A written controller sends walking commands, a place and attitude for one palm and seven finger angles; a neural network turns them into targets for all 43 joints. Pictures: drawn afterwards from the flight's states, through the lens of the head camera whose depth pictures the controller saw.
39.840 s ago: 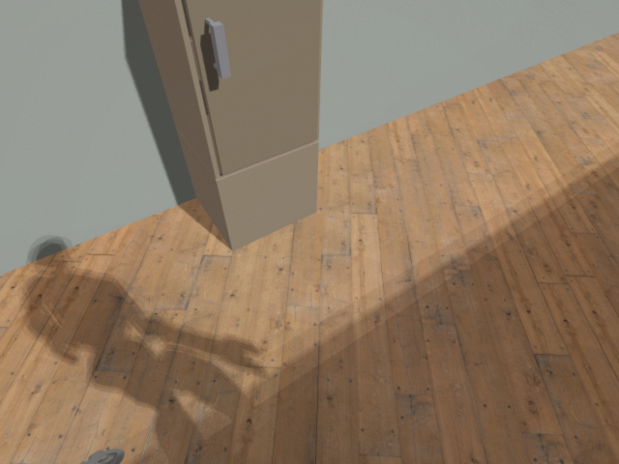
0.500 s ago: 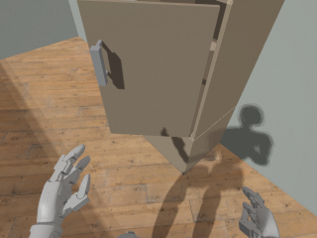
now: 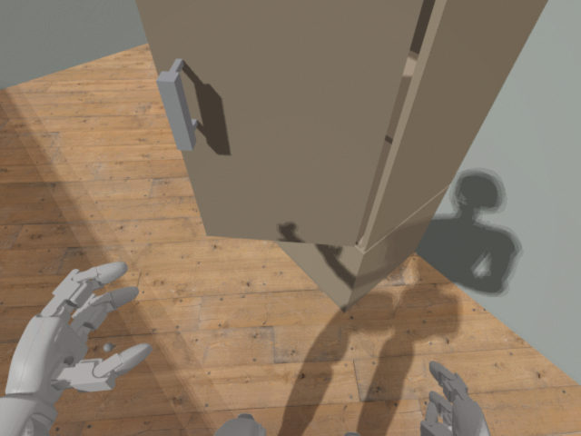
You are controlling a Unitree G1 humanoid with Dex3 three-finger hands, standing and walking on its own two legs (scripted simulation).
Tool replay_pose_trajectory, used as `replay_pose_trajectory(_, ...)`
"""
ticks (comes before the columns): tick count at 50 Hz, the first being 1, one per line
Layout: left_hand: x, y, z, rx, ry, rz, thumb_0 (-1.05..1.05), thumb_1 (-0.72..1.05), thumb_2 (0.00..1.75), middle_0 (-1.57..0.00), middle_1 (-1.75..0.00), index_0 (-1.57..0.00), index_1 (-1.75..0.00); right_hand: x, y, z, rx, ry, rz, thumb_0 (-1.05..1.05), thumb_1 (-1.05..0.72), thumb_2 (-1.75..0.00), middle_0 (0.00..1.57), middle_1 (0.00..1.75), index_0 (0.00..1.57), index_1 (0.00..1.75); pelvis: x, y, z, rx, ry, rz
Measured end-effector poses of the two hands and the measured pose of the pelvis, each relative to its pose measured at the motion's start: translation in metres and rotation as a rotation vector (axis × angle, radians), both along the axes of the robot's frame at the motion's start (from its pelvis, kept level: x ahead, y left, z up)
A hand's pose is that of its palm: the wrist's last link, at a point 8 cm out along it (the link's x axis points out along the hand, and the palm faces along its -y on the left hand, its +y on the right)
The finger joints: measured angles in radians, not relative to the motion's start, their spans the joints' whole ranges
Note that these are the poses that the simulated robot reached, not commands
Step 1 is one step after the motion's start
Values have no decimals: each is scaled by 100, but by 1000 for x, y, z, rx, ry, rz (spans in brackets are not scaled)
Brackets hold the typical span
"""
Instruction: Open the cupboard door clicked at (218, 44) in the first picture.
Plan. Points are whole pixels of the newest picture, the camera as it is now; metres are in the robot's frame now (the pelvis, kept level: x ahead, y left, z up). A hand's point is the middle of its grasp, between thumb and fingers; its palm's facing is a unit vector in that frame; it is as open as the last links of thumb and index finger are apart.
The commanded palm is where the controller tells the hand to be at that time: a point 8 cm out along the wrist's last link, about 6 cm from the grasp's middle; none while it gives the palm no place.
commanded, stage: raise the hand with hooked fingers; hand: left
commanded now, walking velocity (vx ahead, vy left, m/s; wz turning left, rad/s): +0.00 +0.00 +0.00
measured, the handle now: (182, 105) +0.58 +0.22 +0.13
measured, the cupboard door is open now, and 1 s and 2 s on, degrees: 45 45 45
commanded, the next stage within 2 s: move the hooked fingers beside the handle in 1.30 s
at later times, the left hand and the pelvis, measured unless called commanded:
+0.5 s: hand (65, 287) +0.25 +0.27 +0.12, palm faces +0.02 -1.00 -0.05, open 13.6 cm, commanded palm +0.23 +0.32 +0.12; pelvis +0.01 +0.02 +0.02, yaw +0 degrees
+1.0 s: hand (53, 235) +0.30 +0.29 +0.15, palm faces +0.00 -1.00 -0.04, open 14.0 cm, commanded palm +0.27 +0.34 +0.15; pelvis +0.01 +0.02 +0.04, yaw +0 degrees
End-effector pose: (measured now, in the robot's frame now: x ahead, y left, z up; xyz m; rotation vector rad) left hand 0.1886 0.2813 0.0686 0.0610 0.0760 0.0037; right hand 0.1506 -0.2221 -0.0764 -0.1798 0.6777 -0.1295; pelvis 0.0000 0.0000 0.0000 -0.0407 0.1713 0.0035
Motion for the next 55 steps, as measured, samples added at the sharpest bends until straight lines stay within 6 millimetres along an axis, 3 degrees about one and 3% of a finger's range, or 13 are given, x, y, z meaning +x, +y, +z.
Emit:
replay_pose_trajectory(6, 8, 8, 11, 8, -38, 10, 0, 3, 53, -26, -86, -26, -86, -8, -18, 9, -57, 12, -22, 1, -90, -90, 20, 30, 20, 30, 3, 5, 6, 4, -10, -1)
replay_pose_trajectory(12, 18, 16, 17, 4, -49, -3, 0, -11, 47, -28, -95, -27, -95, 0, -24, 25, -100, -20, -17, 1, -90, -90, 20, 30, 20, 30, 5, 9, 11, 2, -32, 1)
replay_pose_trajectory(27, 48, 47, 55, -9, -86, 13, -1, -43, 33, -30, -116, -30, -115, 24, 8, 47, -58, -101, 44, 1, -90, -90, 20, 30, 20, 30, 6, 17, 26, 0, -93, 7)
replay_pose_trajectory(34, 63, 59, 71, -5, -90, 19, -1, -48, 31, -30, -119, -30, -119, 17, 13, 46, -52, -71, 46, 1, -90, -90, 20, 30, 20, 30, 4, 18, 32, 3, -111, 9)
replay_pose_trajectory(43, 85, 71, 88, -15, -86, 19, -1, -50, 30, -30, -120, -30, -120, 3, 3, 46, -71, -23, 15, 1, -90, -90, 20, 30, 20, 30, 5, 18, 37, 7, -121, 5)
replay_pose_trajectory(55, 92, 59, 80, -28, -72, 10, -1, -50, 30, -30, -120, -30, -120, -1, -12, 49, -88, -10, -15, 1, -90, -90, 20, 30, 20, 30, 10, 15, 39, 12, -117, -8)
